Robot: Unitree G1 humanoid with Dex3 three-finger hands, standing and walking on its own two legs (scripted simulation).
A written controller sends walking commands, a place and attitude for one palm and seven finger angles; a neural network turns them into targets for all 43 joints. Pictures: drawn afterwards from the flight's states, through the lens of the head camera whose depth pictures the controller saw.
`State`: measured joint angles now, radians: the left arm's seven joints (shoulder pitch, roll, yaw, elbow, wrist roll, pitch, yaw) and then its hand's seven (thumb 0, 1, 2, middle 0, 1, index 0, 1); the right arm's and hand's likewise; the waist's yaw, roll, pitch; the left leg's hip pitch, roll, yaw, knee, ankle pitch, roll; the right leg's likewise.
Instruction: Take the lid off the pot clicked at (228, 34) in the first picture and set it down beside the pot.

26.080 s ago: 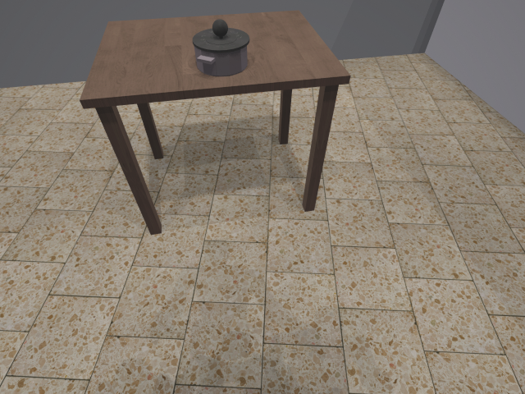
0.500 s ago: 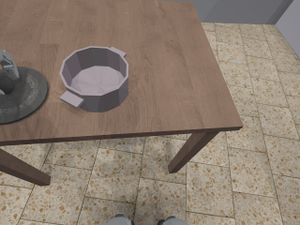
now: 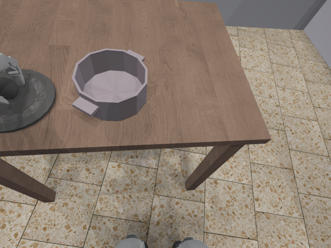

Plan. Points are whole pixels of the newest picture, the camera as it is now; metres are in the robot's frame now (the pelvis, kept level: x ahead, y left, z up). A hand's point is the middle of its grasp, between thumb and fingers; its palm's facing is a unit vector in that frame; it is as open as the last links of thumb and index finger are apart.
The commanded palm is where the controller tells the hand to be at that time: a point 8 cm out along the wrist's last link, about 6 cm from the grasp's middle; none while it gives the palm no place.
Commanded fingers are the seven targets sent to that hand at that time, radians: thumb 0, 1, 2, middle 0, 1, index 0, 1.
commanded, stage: open the fingers wide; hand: left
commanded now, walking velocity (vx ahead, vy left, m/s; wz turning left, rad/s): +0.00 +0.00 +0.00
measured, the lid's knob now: (5, 88) +0.48 +0.36 +0.05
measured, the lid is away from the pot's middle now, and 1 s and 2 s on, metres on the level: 0.24 0.24 0.24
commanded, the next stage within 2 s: raise the empty hand in 0.50 s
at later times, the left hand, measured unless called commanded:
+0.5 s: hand out of the picture +0.45 +0.36 +0.08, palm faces -0.42 -0.13 -0.90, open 10.9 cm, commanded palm +0.47 +0.35 +0.13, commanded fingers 0.00 -0.01 0.64 -0.35 -0.87 -0.35 -0.87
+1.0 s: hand out of the picture +0.44 +0.36 +0.11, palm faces -0.40 -0.12 -0.91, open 11.0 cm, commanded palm +0.47 +0.35 +0.17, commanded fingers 0.00 -0.01 0.64 -0.35 -0.86 -0.35 -0.86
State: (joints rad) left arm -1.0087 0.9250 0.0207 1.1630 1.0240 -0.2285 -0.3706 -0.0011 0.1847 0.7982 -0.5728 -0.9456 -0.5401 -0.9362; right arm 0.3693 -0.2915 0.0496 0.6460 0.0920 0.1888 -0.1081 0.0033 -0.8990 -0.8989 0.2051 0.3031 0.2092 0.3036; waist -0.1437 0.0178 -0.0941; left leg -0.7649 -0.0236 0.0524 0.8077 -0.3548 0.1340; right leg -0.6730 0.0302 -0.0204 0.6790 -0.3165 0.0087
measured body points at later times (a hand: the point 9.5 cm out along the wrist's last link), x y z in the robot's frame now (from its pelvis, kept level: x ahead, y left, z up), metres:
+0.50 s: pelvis +0.01 +0.01 +0.01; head +0.10 +0.05 +0.45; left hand +0.47 +0.37 +0.13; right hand +0.03 -0.27 -0.10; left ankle +0.01 +0.03 -0.70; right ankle +0.00 -0.16 -0.70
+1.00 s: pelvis +0.01 +0.01 +0.01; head +0.08 +0.04 +0.46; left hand +0.46 +0.36 +0.16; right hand +0.03 -0.28 -0.09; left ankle +0.01 +0.03 -0.70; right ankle +0.00 -0.16 -0.70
